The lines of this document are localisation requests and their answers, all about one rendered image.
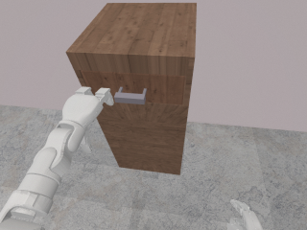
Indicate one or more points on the handle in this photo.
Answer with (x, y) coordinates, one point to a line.
(130, 98)

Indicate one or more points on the left robot upper arm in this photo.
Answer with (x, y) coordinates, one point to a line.
(18, 224)

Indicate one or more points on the robot left forearm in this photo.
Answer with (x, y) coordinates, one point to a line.
(34, 196)

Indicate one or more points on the robot right hand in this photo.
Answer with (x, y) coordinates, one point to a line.
(249, 219)

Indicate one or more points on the drawer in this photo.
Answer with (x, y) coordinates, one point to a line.
(161, 89)

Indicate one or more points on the cabinet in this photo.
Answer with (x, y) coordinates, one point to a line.
(142, 38)

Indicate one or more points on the robot left hand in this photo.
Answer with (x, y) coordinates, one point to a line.
(83, 108)

